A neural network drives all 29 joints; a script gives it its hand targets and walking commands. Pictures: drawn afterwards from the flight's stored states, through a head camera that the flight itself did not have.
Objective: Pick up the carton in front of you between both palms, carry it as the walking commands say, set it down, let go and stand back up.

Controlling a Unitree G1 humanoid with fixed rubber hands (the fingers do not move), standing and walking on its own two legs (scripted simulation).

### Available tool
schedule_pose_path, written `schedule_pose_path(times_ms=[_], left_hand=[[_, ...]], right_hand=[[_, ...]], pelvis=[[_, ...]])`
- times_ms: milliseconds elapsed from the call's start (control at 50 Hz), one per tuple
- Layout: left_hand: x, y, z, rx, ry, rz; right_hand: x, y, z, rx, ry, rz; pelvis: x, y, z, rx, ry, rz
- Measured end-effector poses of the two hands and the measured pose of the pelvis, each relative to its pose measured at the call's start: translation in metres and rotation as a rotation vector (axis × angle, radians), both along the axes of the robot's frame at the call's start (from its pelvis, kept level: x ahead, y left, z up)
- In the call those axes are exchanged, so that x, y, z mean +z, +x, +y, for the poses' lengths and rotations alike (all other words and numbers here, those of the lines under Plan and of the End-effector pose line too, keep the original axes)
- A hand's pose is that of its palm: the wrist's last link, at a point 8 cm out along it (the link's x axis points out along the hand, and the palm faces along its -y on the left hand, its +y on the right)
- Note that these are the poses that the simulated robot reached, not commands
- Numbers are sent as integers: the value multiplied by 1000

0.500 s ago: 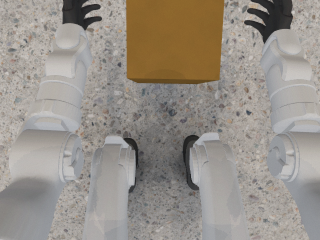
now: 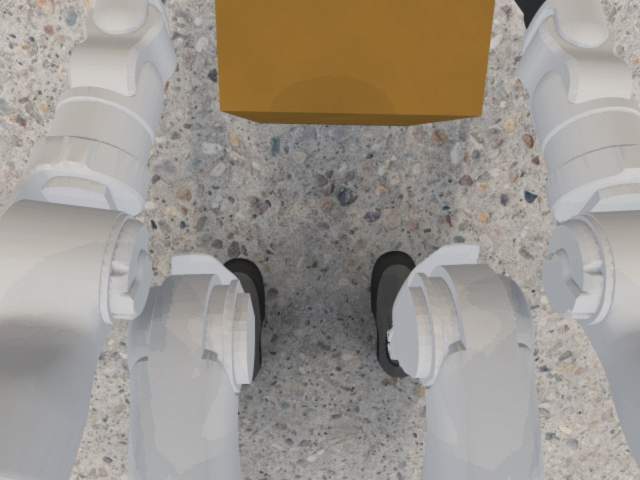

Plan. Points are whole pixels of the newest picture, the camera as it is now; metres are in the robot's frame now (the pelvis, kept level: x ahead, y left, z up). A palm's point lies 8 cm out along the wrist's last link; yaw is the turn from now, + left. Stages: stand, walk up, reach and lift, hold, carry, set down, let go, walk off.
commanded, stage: reach and lift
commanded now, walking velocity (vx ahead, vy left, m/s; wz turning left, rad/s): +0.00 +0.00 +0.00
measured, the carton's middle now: (343, 20) +0.54 -0.04 -0.24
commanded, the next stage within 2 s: none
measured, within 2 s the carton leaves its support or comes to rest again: leaves its support in 0.68 s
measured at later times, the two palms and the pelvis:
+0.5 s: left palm out of the picture +0.55 +0.12 -0.17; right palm out of the picture +0.54 -0.19 -0.17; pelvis -0.01 +0.00 +0.00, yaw +0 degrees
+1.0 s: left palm out of the picture +0.52 +0.12 -0.01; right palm out of the picture +0.49 -0.18 -0.01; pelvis -0.01 +0.01 +0.06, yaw -1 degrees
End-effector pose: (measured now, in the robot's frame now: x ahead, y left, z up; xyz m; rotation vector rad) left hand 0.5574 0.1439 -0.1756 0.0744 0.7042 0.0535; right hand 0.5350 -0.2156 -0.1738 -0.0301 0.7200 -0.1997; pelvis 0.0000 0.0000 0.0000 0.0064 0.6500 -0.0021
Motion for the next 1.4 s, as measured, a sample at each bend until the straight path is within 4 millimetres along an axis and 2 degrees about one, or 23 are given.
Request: schedule_pose_path(times_ms=[220, 340, 540, 640, 700, 760, 840, 920, 1000, 1080, 1200, 1400], left_hand=[[5, -6, -8, -6, -8, 15], [6, -6, -27, -33, -27, 10], [8, -2, -27, -11, -22, 37], [8, -5, -27, 5, -33, 39], [15, -8, -28, 21, -28, 33], [37, -10, -29, 28, -36, 4], [85, -15, -30, 41, -51, -45], [132, -27, -30, 53, -63, -46], [166, -41, -28, 51, -55, -14], [192, -51, -26, 51, -50, -10], [224, -56, -24, 56, -54, -28], [277, -68, -19, 66, -60, -31]], right_hand=[[5, -6, 8, 10, 13, 9], [5, -3, 28, 35, 30, 5], [7, 0, 27, 39, 37, 30], [7, -4, 28, 39, 52, 31], [13, -7, 30, 14, 34, 27], [34, -9, 30, -10, 32, -2], [82, -13, 30, -17, 47, -53], [130, -25, 30, -28, 61, -55], [163, -40, 32, -21, 53, -22], [189, -50, 34, -16, 48, -17], [220, -54, 36, -15, 50, -35], [272, -65, 40, -15, 58, -38]], pelvis=[[2, -3, 3, -2, 1, 10], [5, -8, 3, 0, -2, -2], [0, -7, 4, 5, -8, -27], [-4, -1, 4, 5, -9, -19], [-4, 1, 4, 3, -8, -7], [0, 1, 4, -1, -6, 10], [12, 0, 5, -6, -3, 36], [35, -3, 6, -11, -2, 59], [61, -8, 7, -15, -1, 78], [83, -13, 8, -15, -1, 88], [106, -15, 9, -15, -2, 92], [151, 0, 9, -17, -2, 75]])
